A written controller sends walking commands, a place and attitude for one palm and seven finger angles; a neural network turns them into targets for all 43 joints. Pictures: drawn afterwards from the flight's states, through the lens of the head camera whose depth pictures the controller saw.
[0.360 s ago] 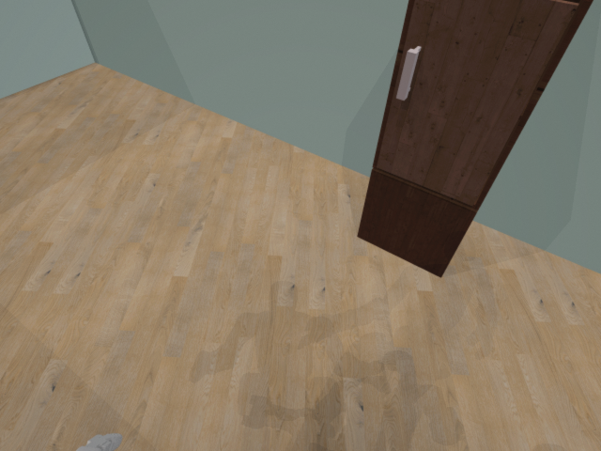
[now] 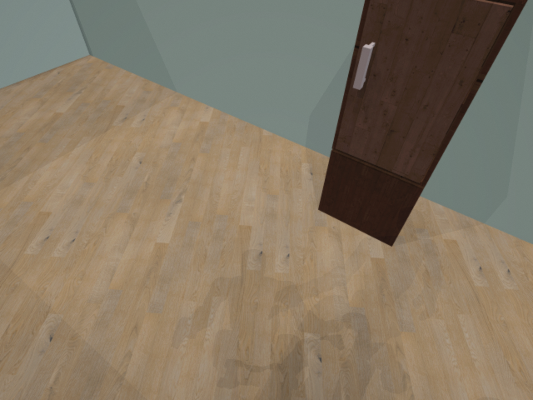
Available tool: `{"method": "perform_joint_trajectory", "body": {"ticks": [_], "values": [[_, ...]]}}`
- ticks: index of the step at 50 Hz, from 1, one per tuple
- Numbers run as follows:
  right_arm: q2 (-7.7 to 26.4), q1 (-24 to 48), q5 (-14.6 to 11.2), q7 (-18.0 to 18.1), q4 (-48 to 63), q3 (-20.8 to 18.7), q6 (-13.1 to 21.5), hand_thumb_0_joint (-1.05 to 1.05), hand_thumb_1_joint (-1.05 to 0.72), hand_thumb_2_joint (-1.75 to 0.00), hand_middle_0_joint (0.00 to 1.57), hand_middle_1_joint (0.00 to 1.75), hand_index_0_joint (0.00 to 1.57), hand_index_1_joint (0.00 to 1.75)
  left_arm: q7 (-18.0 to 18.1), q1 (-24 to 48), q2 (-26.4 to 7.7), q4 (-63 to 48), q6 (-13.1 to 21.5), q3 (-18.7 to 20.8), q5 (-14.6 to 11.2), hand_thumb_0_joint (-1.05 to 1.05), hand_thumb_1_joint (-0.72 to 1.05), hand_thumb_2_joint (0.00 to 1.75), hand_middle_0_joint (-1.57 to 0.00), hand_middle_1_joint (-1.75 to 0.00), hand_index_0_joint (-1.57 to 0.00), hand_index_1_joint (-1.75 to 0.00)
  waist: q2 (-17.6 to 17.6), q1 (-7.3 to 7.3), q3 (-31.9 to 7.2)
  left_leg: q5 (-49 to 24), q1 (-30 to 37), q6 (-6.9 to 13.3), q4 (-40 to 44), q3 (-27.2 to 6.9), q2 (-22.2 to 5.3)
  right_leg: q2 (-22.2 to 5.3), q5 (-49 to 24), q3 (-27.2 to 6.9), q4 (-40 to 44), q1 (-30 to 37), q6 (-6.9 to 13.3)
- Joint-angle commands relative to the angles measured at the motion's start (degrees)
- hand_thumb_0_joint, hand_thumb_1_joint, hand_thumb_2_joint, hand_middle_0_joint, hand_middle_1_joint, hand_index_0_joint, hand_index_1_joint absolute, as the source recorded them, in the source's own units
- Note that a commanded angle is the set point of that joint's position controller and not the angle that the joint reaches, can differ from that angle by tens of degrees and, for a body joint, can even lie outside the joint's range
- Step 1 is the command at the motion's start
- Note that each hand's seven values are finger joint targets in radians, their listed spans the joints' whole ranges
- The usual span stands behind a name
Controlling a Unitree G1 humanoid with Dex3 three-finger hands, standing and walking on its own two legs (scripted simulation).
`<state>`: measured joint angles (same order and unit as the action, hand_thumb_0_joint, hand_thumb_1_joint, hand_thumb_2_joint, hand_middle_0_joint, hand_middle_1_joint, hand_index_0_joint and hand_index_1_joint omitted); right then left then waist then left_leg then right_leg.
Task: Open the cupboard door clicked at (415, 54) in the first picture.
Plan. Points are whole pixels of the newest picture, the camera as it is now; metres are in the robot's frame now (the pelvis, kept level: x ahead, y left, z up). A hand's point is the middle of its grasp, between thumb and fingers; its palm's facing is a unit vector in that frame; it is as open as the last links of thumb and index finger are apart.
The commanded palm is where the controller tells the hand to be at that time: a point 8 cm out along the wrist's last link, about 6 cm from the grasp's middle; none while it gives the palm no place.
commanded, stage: stand and wait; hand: left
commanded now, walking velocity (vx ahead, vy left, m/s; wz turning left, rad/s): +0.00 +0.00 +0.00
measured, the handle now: (365, 65) +1.08 -0.25 +0.02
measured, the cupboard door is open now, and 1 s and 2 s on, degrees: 0 0 0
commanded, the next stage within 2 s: look at it before walking up in 0.46 s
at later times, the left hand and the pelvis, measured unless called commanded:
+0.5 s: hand out of the picture +0.06 +0.24 -0.15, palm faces -0.03 -0.94 -0.33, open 7.4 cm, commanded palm none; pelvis -0.01 -0.01 +0.00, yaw +0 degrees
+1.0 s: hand out of the picture +0.07 +0.24 -0.15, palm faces -0.03 -0.94 -0.33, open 7.4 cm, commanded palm none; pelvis +0.00 -0.01 +0.00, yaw +0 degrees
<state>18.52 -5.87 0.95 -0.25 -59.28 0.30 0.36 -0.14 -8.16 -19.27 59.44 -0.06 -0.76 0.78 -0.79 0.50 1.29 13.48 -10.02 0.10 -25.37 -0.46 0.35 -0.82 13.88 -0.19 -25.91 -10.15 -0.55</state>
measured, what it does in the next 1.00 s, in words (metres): stands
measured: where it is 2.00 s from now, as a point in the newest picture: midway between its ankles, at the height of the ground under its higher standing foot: outside the picture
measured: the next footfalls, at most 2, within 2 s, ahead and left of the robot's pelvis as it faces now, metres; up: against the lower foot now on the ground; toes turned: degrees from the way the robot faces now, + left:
right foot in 1.98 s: +0.38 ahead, -0.03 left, +0.00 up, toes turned -9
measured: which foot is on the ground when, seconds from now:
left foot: down 0.00-1.00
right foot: down 0.00-1.00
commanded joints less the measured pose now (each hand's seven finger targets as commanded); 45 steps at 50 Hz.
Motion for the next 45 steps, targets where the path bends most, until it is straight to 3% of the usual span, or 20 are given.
{"method": "perform_joint_trajectory", "body": {"ticks": [1,18,29,45], "values": [[12.05,2.72,-0.19,0.95,3.17,-2.91,1.64,0.0,-0.9,-0.9,0.2,0.3,0.2,0.3,0.86,2.95,-11.57,-3.59,1.42,2.86,-0.17,0.0,0.9,0.9,-0.2,-0.3,-0.2,-0.3,1.09,-0.58,-4.27,-8.7,0.9,2.05,4.86,-5.31,-6.36,-5.87,-7.68,-5.22,4.4,1.07,2.4],[12.3,1.44,-0.33,0.73,-0.16,-2.59,1.38,0.0,-0.9,-0.9,0.2,0.3,0.2,0.3,0.79,2.42,-12.17,-1.0,1.6,2.74,-0.24,0.0,0.9,0.9,-0.2,-0.3,-0.2,-0.3,0.49,-0.4,-1.89,-4.7,-0.01,1.45,6.61,-5.66,-6.33,-6.33,-2.02,-6.53,7.8,0.16,2.6],[12.43,1.33,-0.33,0.78,-0.85,-2.51,1.52,0.0,-0.9,-0.9,0.2,0.3,0.2,0.3,0.78,2.78,-11.87,-0.66,1.47,2.73,-0.17,0.0,0.9,0.9,-0.2,-0.3,-0.2,-0.3,1.62,-0.35,-1.6,-5.23,0.16,1.42,7.65,-5.94,-6.74,-6.06,-3.05,-5.99,7.75,0.39,2.37],[12.32,1.23,-0.39,0.8,-0.84,-2.43,1.43,0.0,-0.9,-0.9,0.2,0.3,0.2,0.3,0.75,2.75,-11.93,-0.63,1.64,2.76,-0.14,0.0,0.9,0.9,-0.2,-0.3,-0.2,-0.3,0.5,-0.57,-2.32,-6.98,1.38,1.2,7.4,-5.7,-6.7,-6.21,-4.91,-6.28,8.23,0.75,2.45]]}}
